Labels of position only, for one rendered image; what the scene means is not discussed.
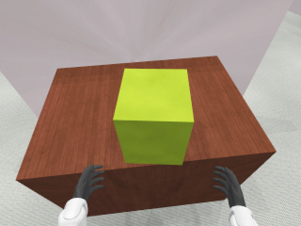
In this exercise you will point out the robot left forearm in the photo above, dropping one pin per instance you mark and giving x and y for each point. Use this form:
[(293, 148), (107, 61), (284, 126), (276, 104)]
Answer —
[(74, 213)]

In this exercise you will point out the carton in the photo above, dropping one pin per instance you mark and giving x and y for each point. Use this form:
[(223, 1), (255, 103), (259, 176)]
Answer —
[(154, 116)]

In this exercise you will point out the robot right hand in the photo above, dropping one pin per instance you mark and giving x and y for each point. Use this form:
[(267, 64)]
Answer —
[(232, 188)]

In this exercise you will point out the pedestal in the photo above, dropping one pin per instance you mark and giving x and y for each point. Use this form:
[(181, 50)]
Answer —
[(76, 129)]

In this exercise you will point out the robot right forearm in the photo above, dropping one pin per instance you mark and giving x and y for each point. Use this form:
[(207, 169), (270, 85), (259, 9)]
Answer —
[(241, 216)]

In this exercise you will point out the robot left hand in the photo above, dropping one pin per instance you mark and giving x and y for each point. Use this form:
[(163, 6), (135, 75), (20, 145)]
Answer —
[(84, 186)]

